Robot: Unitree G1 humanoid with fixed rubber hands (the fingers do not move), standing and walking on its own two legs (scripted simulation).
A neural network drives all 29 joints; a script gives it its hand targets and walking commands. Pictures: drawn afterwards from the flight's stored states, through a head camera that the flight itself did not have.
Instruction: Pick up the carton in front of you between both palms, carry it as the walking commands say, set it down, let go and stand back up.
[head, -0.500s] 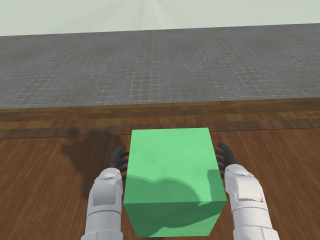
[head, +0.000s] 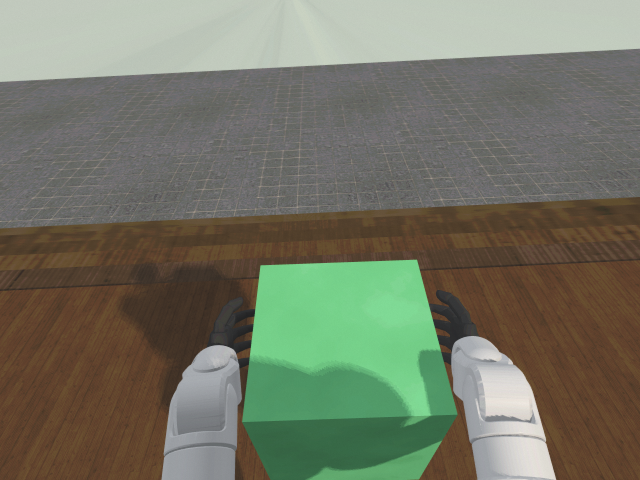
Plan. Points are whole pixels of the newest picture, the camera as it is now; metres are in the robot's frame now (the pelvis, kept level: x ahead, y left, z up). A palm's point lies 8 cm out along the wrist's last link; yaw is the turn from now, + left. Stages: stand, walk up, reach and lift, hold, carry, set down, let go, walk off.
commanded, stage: carry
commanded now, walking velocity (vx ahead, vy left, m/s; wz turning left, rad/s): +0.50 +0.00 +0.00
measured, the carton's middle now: (342, 376) +0.29 +0.00 -0.01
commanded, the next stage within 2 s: none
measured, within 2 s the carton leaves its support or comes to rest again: neither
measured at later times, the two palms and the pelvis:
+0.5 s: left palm (255, 257) +0.44 +0.13 +0.08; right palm (457, 263) +0.41 -0.17 +0.08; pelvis +0.20 -0.01 +0.00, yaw -2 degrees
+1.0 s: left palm (295, 155) +0.72 +0.08 +0.10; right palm (440, 151) +0.73 -0.22 +0.10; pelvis +0.50 -0.07 +0.01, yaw +1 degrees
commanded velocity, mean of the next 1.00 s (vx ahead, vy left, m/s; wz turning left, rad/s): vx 0.50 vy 0.00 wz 0.00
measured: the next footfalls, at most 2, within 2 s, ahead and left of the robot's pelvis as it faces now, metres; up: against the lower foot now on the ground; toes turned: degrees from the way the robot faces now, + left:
left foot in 0.30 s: +0.17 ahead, +0.09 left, +0.00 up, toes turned +9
right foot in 0.66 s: +0.48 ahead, -0.15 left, +0.00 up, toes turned -14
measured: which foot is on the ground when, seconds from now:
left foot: down 0.00-0.12, up 0.14-0.28, down 0.30-0.70, up 0.72-1.00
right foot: down 0.00-0.32, up 0.34-0.64, down 0.66-1.00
